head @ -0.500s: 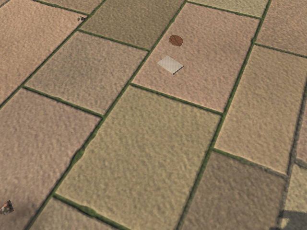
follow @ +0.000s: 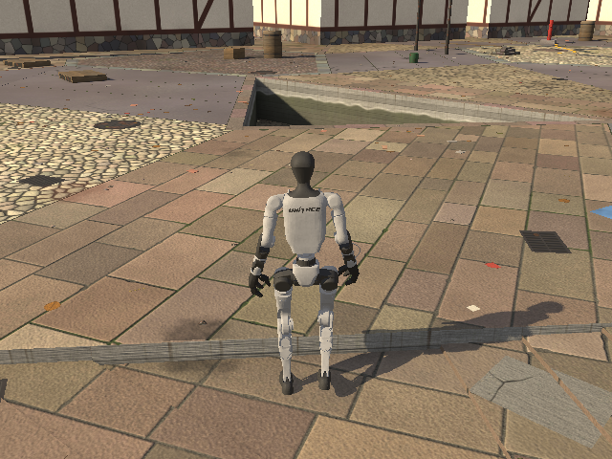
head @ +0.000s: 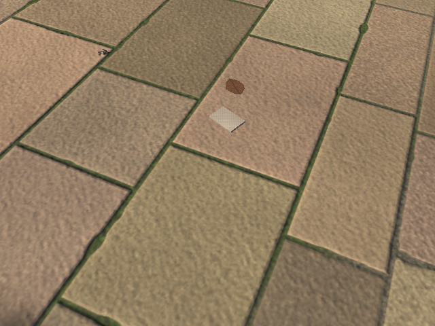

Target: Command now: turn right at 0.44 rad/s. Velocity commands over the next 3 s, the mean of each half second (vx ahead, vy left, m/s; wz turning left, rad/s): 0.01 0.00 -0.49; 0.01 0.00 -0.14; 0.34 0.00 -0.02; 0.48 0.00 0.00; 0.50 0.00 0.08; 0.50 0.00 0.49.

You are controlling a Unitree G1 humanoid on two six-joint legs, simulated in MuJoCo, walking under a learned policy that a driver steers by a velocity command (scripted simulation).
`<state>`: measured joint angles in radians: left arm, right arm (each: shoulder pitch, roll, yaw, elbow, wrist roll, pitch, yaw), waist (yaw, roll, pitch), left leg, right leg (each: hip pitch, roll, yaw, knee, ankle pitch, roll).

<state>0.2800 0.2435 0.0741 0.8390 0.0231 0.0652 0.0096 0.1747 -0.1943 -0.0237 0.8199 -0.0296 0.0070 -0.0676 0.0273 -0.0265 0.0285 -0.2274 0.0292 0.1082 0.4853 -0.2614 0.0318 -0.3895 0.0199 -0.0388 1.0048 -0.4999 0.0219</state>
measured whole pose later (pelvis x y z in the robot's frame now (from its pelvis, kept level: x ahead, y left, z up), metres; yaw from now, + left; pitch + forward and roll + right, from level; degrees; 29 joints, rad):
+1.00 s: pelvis -0.06 +0.00 +0.00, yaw -19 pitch -2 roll +0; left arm 0.22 0.25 0.01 0.95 0.02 0.02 0.02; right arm 0.18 -0.21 0.00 0.91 -0.01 0.00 -0.03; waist 0.01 -0.01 0.05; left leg -0.17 -0.03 0.00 0.41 -0.21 0.03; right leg -0.10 0.02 0.07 0.40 -0.26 0.00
